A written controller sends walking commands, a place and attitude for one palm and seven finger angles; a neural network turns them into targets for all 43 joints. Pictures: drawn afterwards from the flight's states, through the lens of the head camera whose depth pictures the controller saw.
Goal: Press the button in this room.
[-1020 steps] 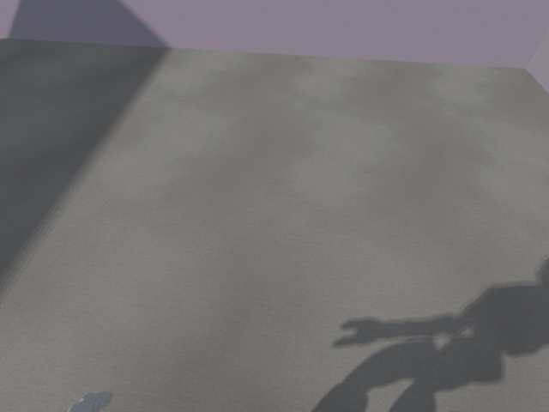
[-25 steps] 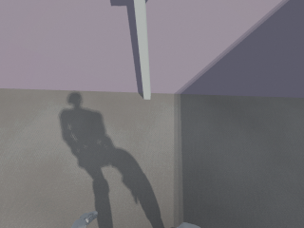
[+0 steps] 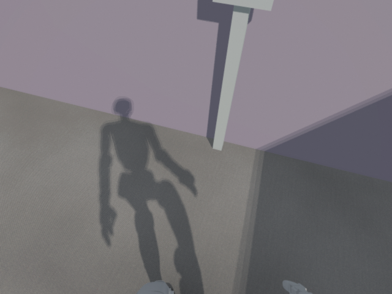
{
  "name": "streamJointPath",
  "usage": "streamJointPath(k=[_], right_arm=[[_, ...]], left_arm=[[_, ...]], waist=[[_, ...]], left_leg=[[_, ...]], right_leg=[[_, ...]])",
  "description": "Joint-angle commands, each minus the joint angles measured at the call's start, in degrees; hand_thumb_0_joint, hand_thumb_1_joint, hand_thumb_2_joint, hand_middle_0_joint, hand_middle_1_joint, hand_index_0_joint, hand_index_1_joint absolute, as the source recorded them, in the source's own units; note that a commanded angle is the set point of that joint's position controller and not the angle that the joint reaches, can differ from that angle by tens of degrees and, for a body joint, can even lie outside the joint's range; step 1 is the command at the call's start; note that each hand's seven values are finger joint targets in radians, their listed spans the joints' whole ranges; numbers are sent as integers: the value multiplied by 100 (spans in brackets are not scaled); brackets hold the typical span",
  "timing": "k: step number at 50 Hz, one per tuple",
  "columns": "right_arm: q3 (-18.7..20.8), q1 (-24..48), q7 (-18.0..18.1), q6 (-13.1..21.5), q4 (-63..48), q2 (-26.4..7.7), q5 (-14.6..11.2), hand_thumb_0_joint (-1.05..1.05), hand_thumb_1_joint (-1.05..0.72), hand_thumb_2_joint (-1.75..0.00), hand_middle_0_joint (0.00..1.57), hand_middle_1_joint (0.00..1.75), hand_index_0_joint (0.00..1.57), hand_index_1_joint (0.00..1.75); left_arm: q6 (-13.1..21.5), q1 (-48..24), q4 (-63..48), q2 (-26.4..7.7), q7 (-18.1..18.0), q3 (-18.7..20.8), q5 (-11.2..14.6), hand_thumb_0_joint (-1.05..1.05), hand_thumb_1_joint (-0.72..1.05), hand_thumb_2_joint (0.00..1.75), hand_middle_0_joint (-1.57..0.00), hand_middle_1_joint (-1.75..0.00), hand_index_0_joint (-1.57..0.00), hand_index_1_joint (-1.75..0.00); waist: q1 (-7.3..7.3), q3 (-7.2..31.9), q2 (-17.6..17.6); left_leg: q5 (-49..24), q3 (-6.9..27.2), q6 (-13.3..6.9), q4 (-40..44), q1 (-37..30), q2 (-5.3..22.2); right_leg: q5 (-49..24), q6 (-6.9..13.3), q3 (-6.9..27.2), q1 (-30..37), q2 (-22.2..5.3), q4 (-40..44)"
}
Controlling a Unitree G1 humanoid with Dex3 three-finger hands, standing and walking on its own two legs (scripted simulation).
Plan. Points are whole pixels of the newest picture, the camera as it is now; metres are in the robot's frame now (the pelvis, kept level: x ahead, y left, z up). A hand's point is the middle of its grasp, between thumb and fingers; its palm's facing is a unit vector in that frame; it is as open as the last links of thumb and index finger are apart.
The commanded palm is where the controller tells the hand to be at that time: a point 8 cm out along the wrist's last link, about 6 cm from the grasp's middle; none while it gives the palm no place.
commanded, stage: stand and wait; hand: left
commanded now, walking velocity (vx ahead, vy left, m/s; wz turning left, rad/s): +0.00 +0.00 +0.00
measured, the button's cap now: out of the picture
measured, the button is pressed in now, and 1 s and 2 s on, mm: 0 0 0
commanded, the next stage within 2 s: turn or walk to find it in 0.52 s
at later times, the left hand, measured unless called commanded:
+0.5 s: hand (142, 266) +0.19 +0.16 -0.15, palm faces +0.00 -0.97 -0.23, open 7.3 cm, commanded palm none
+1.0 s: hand out of the picture +0.12 +0.13 -0.17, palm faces +0.06 -0.99 -0.13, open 7.3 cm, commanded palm none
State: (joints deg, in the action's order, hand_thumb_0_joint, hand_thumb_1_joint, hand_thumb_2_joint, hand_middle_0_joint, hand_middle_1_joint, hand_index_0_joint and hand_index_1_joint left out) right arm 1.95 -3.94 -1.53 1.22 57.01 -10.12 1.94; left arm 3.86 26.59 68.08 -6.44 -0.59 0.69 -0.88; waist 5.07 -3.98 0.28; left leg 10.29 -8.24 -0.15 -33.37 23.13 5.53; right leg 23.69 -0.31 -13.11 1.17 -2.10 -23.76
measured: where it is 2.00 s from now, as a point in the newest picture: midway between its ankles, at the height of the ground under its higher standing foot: outside the picture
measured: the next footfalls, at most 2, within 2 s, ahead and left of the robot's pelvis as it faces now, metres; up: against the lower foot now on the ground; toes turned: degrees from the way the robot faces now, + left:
left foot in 0.02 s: +0.12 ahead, +0.12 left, +0.00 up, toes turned +9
right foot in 0.36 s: +0.17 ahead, -0.13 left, +0.00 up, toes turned -9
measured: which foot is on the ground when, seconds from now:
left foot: up 0.00-0.00, down 0.02-1.00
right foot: down 0.00-0.02, up 0.04-0.34, down 0.36-1.00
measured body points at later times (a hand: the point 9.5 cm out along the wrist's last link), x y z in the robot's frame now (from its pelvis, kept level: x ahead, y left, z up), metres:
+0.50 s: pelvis +0.10 -0.02 +0.01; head +0.10 -0.04 +0.46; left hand +0.19 +0.21 -0.13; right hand +0.08 -0.23 -0.17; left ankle +0.08 +0.11 -0.73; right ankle +0.13 -0.12 -0.73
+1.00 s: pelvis +0.15 -0.02 +0.01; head +0.16 -0.01 +0.46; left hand +0.11 +0.18 -0.16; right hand +0.13 -0.22 -0.15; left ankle +0.08 +0.11 -0.73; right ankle +0.13 -0.12 -0.73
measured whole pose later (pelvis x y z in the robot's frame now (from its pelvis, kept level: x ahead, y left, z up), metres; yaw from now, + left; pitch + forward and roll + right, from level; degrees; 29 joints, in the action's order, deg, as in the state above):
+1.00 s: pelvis +0.15 -0.02 +0.01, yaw +0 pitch -1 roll +0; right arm 0.2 -17.1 2.7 1.1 66.9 -6.1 0.7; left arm 0.9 17.9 67.9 -5.4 -2.0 -0.4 0.1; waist 0.8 -1.8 0.0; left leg 18.6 -8.3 2.5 -24.2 4.2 5.4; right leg 15.2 0.7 -9.0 -9.3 -2.1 -25.6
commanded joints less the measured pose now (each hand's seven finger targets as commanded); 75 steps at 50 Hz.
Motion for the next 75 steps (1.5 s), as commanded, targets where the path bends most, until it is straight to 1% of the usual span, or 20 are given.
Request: streamJointPath(k=[1, 2, 5, 8, 11, 14, 17, 19, 20, 21, 22, 24, 27, 30, 33, 36, 40, 44, 57, 75], right_arm=[[334, -2530, 207, 229, 438, -1420, -30, 0, -90, -90, 20, 30, 20, 30], [285, -2487, 237, 158, 529, -1383, -125, 0, -90, -90, 20, 30, 20, 30], [123, -1369, 288, 230, 319, -715, -111, 0, -90, -90, 20, 30, 20, 30], [38, -1122, 302, 273, 364, -487, -113, 0, -90, -90, 20, 30, 20, 30], [85, -1012, 289, 232, 263, -401, -91, 0, -90, -90, 20, 30, 20, 30], [120, -815, 288, 133, 258, -509, -79, 0, -90, -90, 20, 30, 20, 30], [104, -841, 276, 46, 336, -458, -94, 0, -90, -90, 20, 30, 20, 30], [22, -1109, 243, -26, 358, -103, -145, 0, -90, -90, 20, 30, 20, 30], [-5, -1290, 214, -84, 409, -63, -135, 0, -90, -90, 20, 30, 20, 30], [-23, -1485, 228, -126, 518, -23, -102, 0, -90, -90, 20, 30, 20, 30], [-26, -1598, 231, -133, 621, -99, -95, 0, -90, -90, 20, 30, 20, 30], [-42, -1827, 233, -80, 775, -112, -104, 0, -90, -90, 20, 30, 20, 30], [-75, -1865, 244, 13, 879, -100, -92, 0, -90, -90, 20, 30, 20, 30], [-22, -1904, 230, 33, 868, -122, -74, 0, -90, -90, 20, 30, 20, 30], [-24, -1888, 233, -19, 816, 54, -71, 0, -90, -90, 20, 30, 20, 30], [-62, -2091, 266, -24, 906, 144, -91, 0, -90, -90, 20, 30, 20, 30], [-82, -2117, 338, 54, 1001, 17, -130, 0, -90, -90, 20, 30, 20, 30], [-96, -2058, 405, 65, 1025, -16, -147, 0, -90, -90, 20, 30, 20, 30], [-97, -1849, 441, 20, 1011, -23, -149, 0, -90, -90, 20, 30, 20, 30], [-68, -1870, 380, 23, 948, -38, -159, 0, -90, -90, 20, 30, 20, 30]], left_arm=[[135, 88, -437, -546, -34, 22, 122, 0, 90, 90, -20, -30, -20, -30], [112, -198, -526, -681, -96, 65, 78, 0, 90, 90, -20, -30, -20, -30], [-19, -632, -467, -475, -59, 112, 33, 0, 90, 90, -20, -30, -20, -30], [-203, -336, -405, -172, -49, 98, 28, 0, 90, 90, -20, -30, -20, -30], [-316, -409, -483, -146, -76, 104, 3, 0, 90, 90, -20, -30, -20, -30], [-367, -595, -579, -227, -76, 75, -20, 0, 90, 90, -20, -30, -20, -30], [-336, -517, -535, -513, -89, 84, -31, 0, 90, 90, -20, -30, -20, -30], [-244, -795, -612, -975, -109, 79, -45, 0, 90, 90, -20, -30, -20, -30], [-253, -1048, -693, -1143, -96, 86, -16, 0, 90, 90, -20, -30, -20, -30], [-207, -1218, -719, -1220, -96, 133, 6, 0, 90, 90, -20, -30, -20, -30], [-186, -1305, -717, -1169, -103, 128, 31, 0, 90, 90, -20, -30, -20, -30], [-189, -1418, -708, -967, -112, 67, 64, 0, 90, 90, -20, -30, -20, -30], [-178, -1202, -644, -780, -126, 58, 87, 0, 90, 90, -20, -30, -20, -30], [-200, -978, -589, -907, -89, 147, 59, 0, 90, 90, -20, -30, -20, -30], [-228, -913, -557, -964, -78, 226, 31, 0, 90, 90, -20, -30, -20, -30], [-190, -970, -514, -778, -98, 164, 53, 0, 90, 90, -20, -30, -20, -30], [-157, -787, -385, -611, -121, 80, 78, 0, 90, 90, -20, -30, -20, -30], [-160, -606, -239, -553, -159, 20, 84, 0, 90, 90, -20, -30, -20, -30], [-240, -462, -153, -416, -214, -46, 46, 0, 90, 90, -20, -30, -20, -30], [-259, -545, -278, -522, -211, -34, 47, 0, 90, 90, -20, -30, -20, -30]], waist=[[-1233, 1857, -1666], [-1168, 1721, -1097], [-740, 373, -493], [-438, 409, -709], [-382, 435, -840], [-309, 253, -901], [-153, 115, -494], [-363, -60, 567], [-495, -292, 726], [-552, -190, 1272], [-580, -133, 1379], [-654, -5, 936], [-502, 237, 171], [-414, 364, 51], [-420, -83, 421], [-563, -186, 309], [-514, 165, -244], [-527, 349, -276], [-525, -118, -93], [-471, -217, -35]], left_leg=[[-4509, 2339, -1225, 511, -4381, 2140], [-5075, 2099, -1493, 663, -3917, 2335], [-3957, 1289, -1038, 1245, -1960, 1787], [-3870, 523, -747, 1440, -1290, 1260], [-3070, 335, -710, 1524, -794, 1065], [-1681, 483, -721, 1481, -620, 1028], [-410, 438, -354, 1077, -398, 726], [1033, 155, 119, 691, -297, 104], [1242, 116, 190, 705, -497, -43], [1041, 149, 221, 646, -823, -10], [856, 176, 212, 622, -1172, 47], [226, 317, 152, 1038, -1467, 127], [-128, 340, 119, 1355, -1345, 255], [796, 138, 120, 1115, -1191, 131], [966, -6, 149, 716, -855, -4], [308, 160, 140, 834, -1209, 137], [-1082, 279, 89, 1019, -1530, 385], [-1598, 275, 79, 1114, -1748, 410], [-1185, 345, 11, 1417, -1709, 369], [-386, 419, -33, 1663, -1451, 313]], right_leg=[[804, -107, 317, -3025, 38, -4034], [1313, 8, 900, -3112, -92, -4630], [561, -126, 1145, -3098, -563, -4373], [-23, -219, 1027, -2385, -495, -3484], [-580, -241, 921, -1838, -446, -2625], [-923, -277, 768, -1486, -362, -1701], [-1677, -299, 744, -872, -361, -485], [-1905, 10, 1798, -1106, -1143, 315], [-1708, 220, 1890, -1559, -1400, 582], [-1427, 396, 1989, -1758, -1424, 815], [-1240, 442, 1934, -1927, -1342, 971], [-1337, 337, 1551, -1859, -998, 722], [-1696, 167, 1249, -1210, -705, 394], [-608, 294, 1339, -998, -733, 447], [53, 476, 1755, -1293, -993, 982], [-887, 451, 1527, -1528, -904, 874], [-2899, 214, 1016, -1061, -592, 106], [-3430, 160, 980, -854, -595, 8], [-2832, 93, 1006, -995, -581, 190], [-2083, 59, 1034, -1007, -590, 370]])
